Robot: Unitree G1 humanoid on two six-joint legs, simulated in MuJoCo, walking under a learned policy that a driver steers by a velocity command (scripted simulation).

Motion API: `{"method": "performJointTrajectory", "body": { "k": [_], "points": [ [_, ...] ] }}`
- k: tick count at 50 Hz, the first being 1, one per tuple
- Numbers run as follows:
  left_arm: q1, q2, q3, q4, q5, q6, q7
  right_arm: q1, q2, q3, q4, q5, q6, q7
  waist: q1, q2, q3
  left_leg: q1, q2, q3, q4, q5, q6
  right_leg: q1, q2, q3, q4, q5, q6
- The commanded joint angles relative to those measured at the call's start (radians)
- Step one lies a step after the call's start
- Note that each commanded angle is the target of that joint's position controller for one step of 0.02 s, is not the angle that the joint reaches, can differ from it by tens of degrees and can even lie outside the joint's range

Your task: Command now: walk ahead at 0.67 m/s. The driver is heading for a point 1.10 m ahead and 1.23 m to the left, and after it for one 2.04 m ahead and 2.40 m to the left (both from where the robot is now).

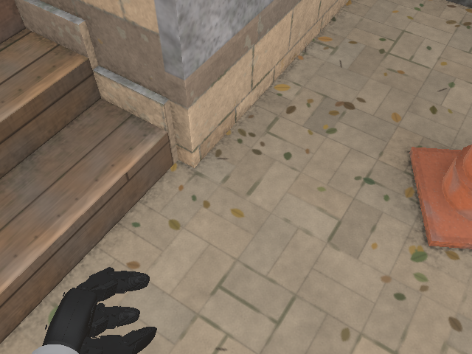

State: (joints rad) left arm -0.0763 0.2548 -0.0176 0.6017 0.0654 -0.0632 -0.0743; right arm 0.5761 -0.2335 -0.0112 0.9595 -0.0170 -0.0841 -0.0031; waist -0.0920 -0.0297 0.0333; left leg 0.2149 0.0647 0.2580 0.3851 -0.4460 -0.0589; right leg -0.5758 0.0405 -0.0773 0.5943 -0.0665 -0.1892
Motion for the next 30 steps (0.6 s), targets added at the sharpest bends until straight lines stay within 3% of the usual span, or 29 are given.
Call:
{"method": "performJointTrajectory", "body": {
  "k": [1,2,3,4,5,6,7,10,12,14,17,19,21,22,23,24,25,26,27,28,29,30],
  "points": [
    [0.438,0.266,0.087,0.093,0.053,-0.018,0.054,0.043,-0.041,-0.004,-0.131,0.045,-0.005,0.010,0.169,-0.155,-0.390,-0.792,-0.053,-0.131,1.055,-0.155,0.083,1.117,-0.484,0.520,0.048,0.693,-0.135],
    [0.515,0.265,0.110,0.067,-0.010,-0.016,0.064,-0.002,-0.164,-0.033,-0.138,0.072,0.004,-0.018,0.247,0.020,-0.611,-0.817,-0.079,-0.362,1.199,-0.137,0.107,1.130,-0.542,0.632,0.046,0.961,-0.177],
    [0.462,0.216,0.093,0.074,-0.070,-0.025,0.049,-0.121,-0.228,-0.057,-0.153,0.083,-0.032,-0.016,0.259,0.011,-0.500,-0.874,-0.046,-0.453,1.124,-0.113,0.090,1.003,-0.451,0.504,-0.056,0.841,-0.176],
    [0.377,0.189,0.091,0.094,-0.081,-0.037,0.045,-0.175,-0.184,-0.052,-0.186,0.093,-0.035,-0.022,0.187,0.025,-0.293,-0.922,0.000,-0.402,1.005,-0.037,0.068,0.825,-0.405,0.392,-0.129,0.715,-0.136],
    [0.303,0.140,0.081,0.096,-0.074,-0.046,0.047,-0.190,-0.155,-0.053,-0.167,0.078,-0.024,-0.028,0.137,0.047,-0.196,-0.897,0.036,-0.376,0.952,0.023,0.045,0.673,-0.366,0.318,-0.184,0.636,-0.096],
    [0.243,0.102,0.074,0.094,-0.064,-0.050,0.050,-0.139,-0.138,-0.059,-0.148,0.074,0.001,-0.029,0.080,0.032,-0.150,-0.819,0.060,-0.359,0.935,0.069,0.034,0.549,-0.342,0.239,-0.242,0.610,-0.074],
    [0.215,0.072,0.070,0.093,-0.055,-0.055,0.050,-0.107,-0.108,-0.062,-0.138,0.069,0.023,-0.028,0.050,0.004,-0.124,-0.761,0.067,-0.350,0.915,0.112,0.029,0.460,-0.320,0.174,-0.276,0.627,-0.042],
    [0.131,0.069,0.073,0.097,-0.047,-0.055,0.067,-0.132,-0.056,-0.066,-0.181,0.048,0.060,-0.022,0.000,-0.057,-0.054,-0.756,0.060,-0.302,0.830,0.207,0.005,0.304,-0.284,0.010,-0.359,0.605,-0.017],
    [0.101,0.074,0.074,0.100,-0.043,-0.042,0.095,-0.201,-0.059,-0.065,-0.221,0.042,0.061,-0.018,0.002,-0.062,-0.020,-0.763,0.045,-0.261,0.677,0.330,0.005,0.275,-0.233,-0.091,-0.363,0.565,0.009],
    [0.106,0.097,0.076,0.103,-0.062,-0.029,0.116,-0.256,-0.063,-0.063,-0.238,0.035,0.055,0.004,0.037,-0.048,-0.028,-0.732,0.024,-0.215,0.487,0.486,0.020,0.319,-0.198,-0.156,-0.339,0.501,0.033],
    [0.144,0.149,0.088,0.117,-0.080,-0.002,0.130,-0.325,-0.077,-0.063,-0.280,0.028,0.058,0.050,0.079,-0.029,-0.060,-0.753,0.001,-0.172,0.327,0.540,0.055,0.493,-0.257,-0.157,-0.263,0.550,0.045],
    [0.134,0.174,0.098,0.113,-0.090,0.019,0.131,-0.314,-0.122,-0.078,-0.302,0.029,0.064,0.071,0.064,-0.044,-0.077,-0.731,-0.030,-0.139,0.300,0.448,0.097,0.557,-0.289,-0.160,-0.161,0.660,0.058],
    [0.123,0.174,0.102,0.105,-0.095,0.038,0.143,-0.234,-0.180,-0.103,-0.307,0.036,0.053,0.065,0.014,-0.065,-0.108,-0.643,-0.088,-0.117,0.258,0.350,0.145,0.561,-0.286,-0.165,0.016,0.757,0.085],
    [0.222,0.129,0.092,0.131,-0.064,0.032,0.106,-0.016,-0.121,-0.080,-0.224,-0.055,0.063,0.035,-0.038,0.006,-0.158,-0.483,-0.162,-0.099,0.104,0.389,0.189,0.570,-0.239,-0.220,0.309,0.602,0.113],
    [0.271,0.098,0.085,0.121,-0.071,0.019,0.080,0.000,-0.208,-0.105,-0.219,-0.054,0.057,0.011,-0.030,0.160,-0.154,-0.294,-0.045,-0.293,0.091,0.961,0.243,0.332,-0.130,-0.211,0.565,0.056,0.173],
    [0.351,0.039,0.078,0.077,-0.072,0.028,0.067,-0.064,-0.344,-0.141,-0.244,-0.029,0.079,0.009,0.073,0.330,-0.219,-0.072,0.208,-0.767,0.165,1.617,0.463,-0.041,0.100,-0.101,0.955,-0.660,0.238],
    [0.387,0.074,0.064,0.085,-0.025,0.028,0.071,-0.130,-0.382,-0.156,-0.312,0.022,0.078,0.013,0.051,0.218,-0.416,-0.032,0.288,-0.933,0.023,1.349,0.533,-0.075,0.034,0.175,0.983,-0.574,0.241],
    [0.335,0.107,0.070,0.081,-0.025,0.033,0.077,-0.227,-0.316,-0.153,-0.351,0.018,0.090,0.003,0.056,0.105,-0.342,-0.125,0.267,-0.889,-0.019,0.935,0.509,-0.064,-0.007,0.192,0.948,-0.494,0.231],
    [0.242,0.121,0.072,0.069,-0.021,0.038,0.084,-0.275,-0.240,-0.127,-0.344,0.017,0.103,0.001,0.071,0.005,-0.196,-0.287,0.192,-0.787,-0.063,0.696,0.435,-0.069,-0.049,0.186,0.810,-0.426,0.230],
    [0.191,0.118,0.068,0.045,-0.016,0.042,0.088,-0.297,-0.224,-0.121,-0.337,0.020,0.112,0.008,0.088,0.006,-0.133,-0.358,0.129,-0.718,-0.089,0.567,0.370,-0.043,-0.078,0.182,0.667,-0.402,0.217],
    [0.200,0.124,0.073,0.056,-0.016,0.051,0.091,-0.316,-0.198,-0.115,-0.335,0.019,0.118,0.010,0.092,0.016,-0.112,-0.420,0.087,-0.673,-0.106,0.492,0.323,0.021,-0.077,0.160,0.581,-0.369,0.211],
    [0.201,0.110,0.067,0.062,-0.016,0.063,0.089,-0.306,-0.201,-0.114,-0.333,0.013,0.124,0.013,0.087,0.032,-0.112,-0.458,0.060,-0.655,-0.106,0.488,0.304,0.066,-0.057,0.141,0.526,-0.360,0.208]
  ]
}}
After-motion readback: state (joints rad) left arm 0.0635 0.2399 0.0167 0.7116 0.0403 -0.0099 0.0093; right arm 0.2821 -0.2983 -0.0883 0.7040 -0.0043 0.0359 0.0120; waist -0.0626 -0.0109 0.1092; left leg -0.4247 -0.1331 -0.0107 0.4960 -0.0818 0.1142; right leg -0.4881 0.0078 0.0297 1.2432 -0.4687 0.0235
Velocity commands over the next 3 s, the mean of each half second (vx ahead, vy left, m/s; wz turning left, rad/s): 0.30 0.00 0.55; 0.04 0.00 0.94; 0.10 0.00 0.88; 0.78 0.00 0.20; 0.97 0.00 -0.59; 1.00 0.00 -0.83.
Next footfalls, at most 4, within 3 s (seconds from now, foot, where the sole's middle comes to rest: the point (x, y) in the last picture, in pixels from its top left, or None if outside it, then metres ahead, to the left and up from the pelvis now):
0.46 left None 0.41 0.14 -0.75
0.88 right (242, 324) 0.52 -0.04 -0.75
1.30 left None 0.27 0.10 -0.74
1.74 right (158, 337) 0.51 0.19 -0.75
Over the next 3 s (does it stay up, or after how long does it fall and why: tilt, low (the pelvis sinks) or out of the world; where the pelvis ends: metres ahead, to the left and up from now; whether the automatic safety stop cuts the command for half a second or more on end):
stays up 0.78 0.95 0.31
